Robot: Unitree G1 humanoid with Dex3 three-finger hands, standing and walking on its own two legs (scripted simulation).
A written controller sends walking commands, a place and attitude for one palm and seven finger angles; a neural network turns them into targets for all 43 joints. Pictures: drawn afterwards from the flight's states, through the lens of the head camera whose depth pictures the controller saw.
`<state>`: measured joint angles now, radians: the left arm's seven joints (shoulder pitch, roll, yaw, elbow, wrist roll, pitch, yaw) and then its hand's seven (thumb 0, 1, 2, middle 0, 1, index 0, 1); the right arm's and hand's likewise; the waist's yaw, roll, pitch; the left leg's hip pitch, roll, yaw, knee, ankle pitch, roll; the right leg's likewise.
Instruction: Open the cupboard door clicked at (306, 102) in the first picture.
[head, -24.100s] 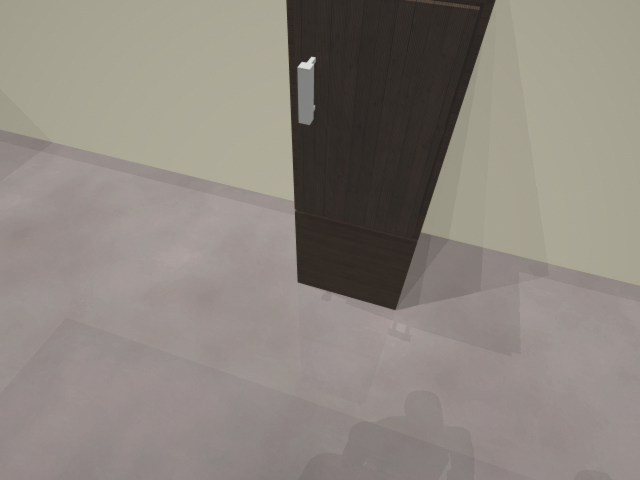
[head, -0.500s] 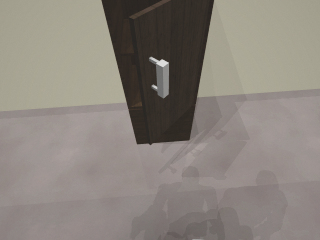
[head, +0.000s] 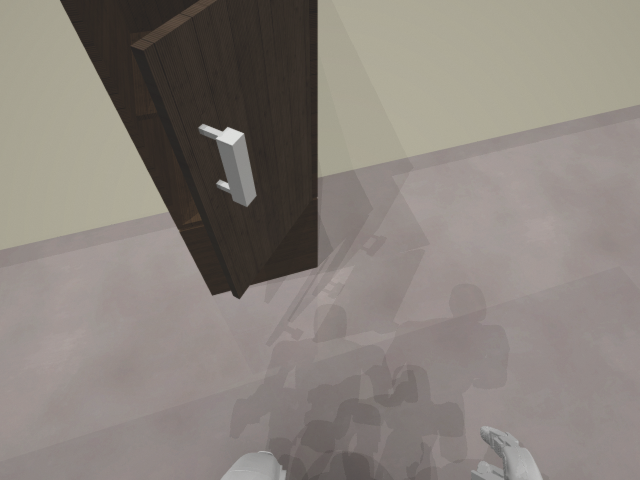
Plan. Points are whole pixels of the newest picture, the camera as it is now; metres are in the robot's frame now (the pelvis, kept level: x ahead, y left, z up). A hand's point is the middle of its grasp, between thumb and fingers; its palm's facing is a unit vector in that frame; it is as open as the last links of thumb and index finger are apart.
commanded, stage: walk to a spot facing it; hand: left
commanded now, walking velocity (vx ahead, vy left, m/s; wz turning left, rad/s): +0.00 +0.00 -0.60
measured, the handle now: (226, 165) +0.51 +0.19 +0.05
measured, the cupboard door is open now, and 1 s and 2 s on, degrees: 44 44 44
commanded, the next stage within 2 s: none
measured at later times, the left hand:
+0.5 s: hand (230, 416) +0.20 +0.16 -0.17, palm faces -0.32 -0.90 -0.28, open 7.4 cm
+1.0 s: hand (274, 380) +0.26 +0.10 -0.17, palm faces -0.57 -0.79 -0.21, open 7.4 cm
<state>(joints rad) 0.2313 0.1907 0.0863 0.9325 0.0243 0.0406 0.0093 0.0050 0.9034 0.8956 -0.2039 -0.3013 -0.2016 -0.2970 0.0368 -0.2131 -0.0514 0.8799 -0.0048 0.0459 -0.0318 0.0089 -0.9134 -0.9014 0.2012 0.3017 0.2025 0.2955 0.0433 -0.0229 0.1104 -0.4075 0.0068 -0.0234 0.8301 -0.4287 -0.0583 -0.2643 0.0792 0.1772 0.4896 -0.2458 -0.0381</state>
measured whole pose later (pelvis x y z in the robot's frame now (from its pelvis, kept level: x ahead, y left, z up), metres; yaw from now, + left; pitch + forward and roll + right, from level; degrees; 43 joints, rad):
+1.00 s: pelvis +0.06 +0.00 +0.00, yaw -37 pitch +2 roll -1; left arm 0.14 0.23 0.09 0.90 0.02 0.07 -0.04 0.01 0.91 0.90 -0.20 -0.30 -0.20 -0.30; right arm 0.25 -0.18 -0.02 0.88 -0.04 0.01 -0.02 0.01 -0.91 -0.90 0.21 0.30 0.21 0.30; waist -0.01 0.00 0.10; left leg -0.25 0.14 0.18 0.52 -0.30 -0.04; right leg -0.41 -0.03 -0.06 0.86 -0.47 0.04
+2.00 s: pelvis +0.24 -0.31 -0.01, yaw -69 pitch +0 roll +1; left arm 0.05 0.19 0.06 0.92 0.01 -0.05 -0.02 0.00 0.91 0.90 -0.20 -0.30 -0.20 -0.30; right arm 0.43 -0.19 -0.03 1.10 -0.02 0.01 0.00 0.01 -0.91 -0.90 0.20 0.30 0.20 0.30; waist -0.08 0.01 0.10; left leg -0.34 0.12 0.10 1.19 -0.43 -0.04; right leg -0.35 -0.01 -0.12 0.61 -0.28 -0.08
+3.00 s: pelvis +0.36 -0.75 -0.01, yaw -71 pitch +1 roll +1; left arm 0.10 0.13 0.05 0.98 0.01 -0.04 0.03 -0.01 0.92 0.90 -0.20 -0.30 -0.20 -0.30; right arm 0.35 -0.13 -0.03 1.10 -0.01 0.04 -0.01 0.01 -0.92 -0.90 0.20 0.30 0.20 0.30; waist -0.07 -0.01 0.07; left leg -0.46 0.07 0.08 1.12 -0.47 -0.04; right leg -0.30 -0.10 -0.22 0.53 -0.24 -0.03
